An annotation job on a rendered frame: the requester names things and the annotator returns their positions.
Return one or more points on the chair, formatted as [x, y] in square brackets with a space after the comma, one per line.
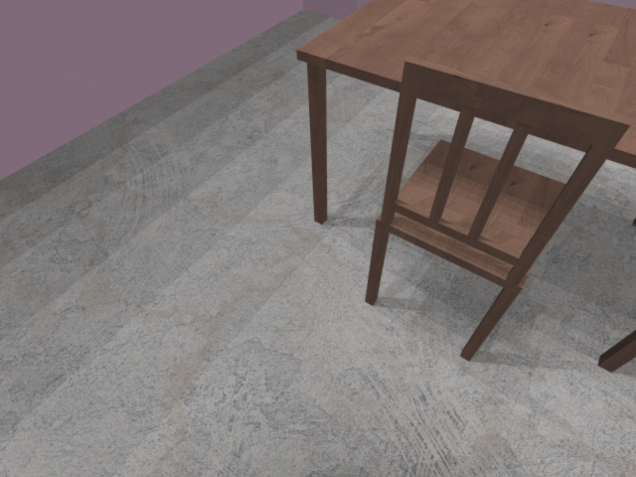
[484, 214]

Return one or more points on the table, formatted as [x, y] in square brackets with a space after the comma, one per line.
[578, 50]

